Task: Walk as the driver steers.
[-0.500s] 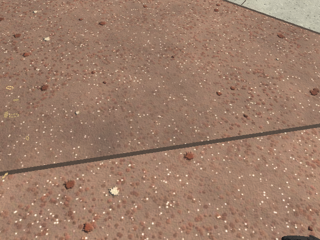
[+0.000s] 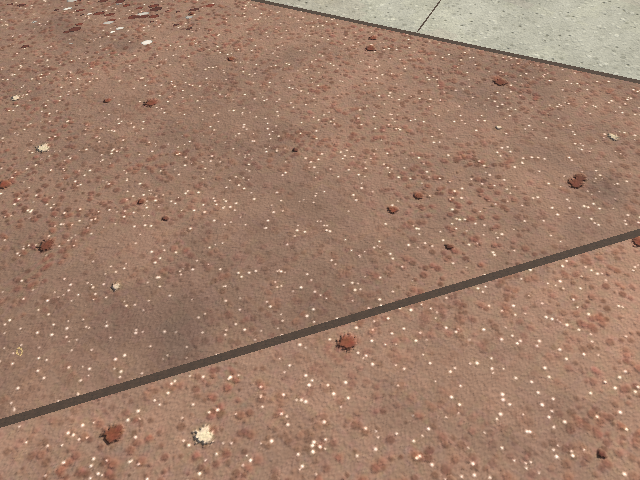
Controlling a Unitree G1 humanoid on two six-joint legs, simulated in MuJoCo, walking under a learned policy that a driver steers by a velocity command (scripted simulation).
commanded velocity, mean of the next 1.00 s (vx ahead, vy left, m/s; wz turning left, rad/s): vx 0.00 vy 0.00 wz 0.43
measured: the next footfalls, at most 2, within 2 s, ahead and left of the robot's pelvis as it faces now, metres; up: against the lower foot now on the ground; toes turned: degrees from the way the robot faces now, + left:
left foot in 0.24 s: +0.00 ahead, +0.14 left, +0.00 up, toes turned +12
right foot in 0.76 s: +0.11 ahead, -0.06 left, +0.00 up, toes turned +33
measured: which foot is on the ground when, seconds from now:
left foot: up 0.00-0.22, down 0.24-0.76, up 0.78-1.00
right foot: down 0.00-0.26, up 0.28-0.74, down 0.76-1.00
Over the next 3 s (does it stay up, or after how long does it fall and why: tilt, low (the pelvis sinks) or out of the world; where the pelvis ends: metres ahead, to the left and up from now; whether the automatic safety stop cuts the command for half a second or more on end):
stays up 0.79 0.13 -0.01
